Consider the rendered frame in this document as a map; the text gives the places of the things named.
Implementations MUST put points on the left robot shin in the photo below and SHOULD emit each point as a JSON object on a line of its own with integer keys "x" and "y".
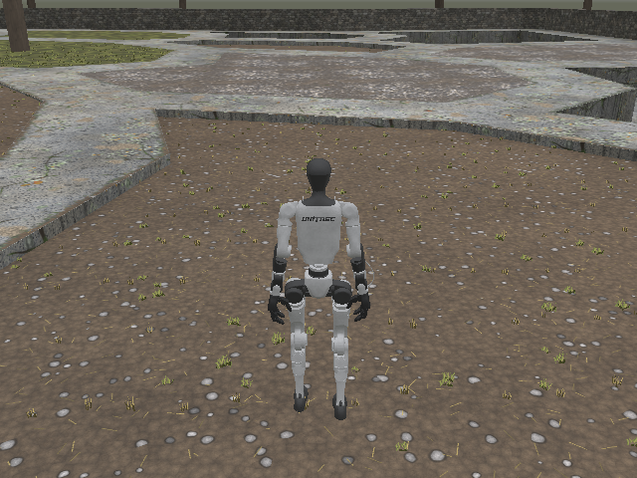
{"x": 298, "y": 359}

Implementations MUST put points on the robot left hand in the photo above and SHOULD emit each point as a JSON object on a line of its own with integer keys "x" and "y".
{"x": 272, "y": 307}

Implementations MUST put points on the right robot shin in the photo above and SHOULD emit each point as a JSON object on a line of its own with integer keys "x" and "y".
{"x": 340, "y": 367}

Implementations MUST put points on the robot right upper arm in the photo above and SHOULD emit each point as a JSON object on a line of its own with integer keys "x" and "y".
{"x": 349, "y": 211}

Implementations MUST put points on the robot left upper arm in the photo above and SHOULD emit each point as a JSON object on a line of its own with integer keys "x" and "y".
{"x": 287, "y": 211}

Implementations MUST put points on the right robot forearm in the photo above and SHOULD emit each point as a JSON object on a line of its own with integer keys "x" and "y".
{"x": 359, "y": 273}

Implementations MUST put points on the left robot forearm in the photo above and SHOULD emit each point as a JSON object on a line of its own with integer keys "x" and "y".
{"x": 278, "y": 274}

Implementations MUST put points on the robot right hand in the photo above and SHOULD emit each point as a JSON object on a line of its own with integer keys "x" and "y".
{"x": 365, "y": 305}

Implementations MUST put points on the robot shin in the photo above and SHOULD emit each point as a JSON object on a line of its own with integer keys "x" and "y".
{"x": 340, "y": 367}
{"x": 298, "y": 359}

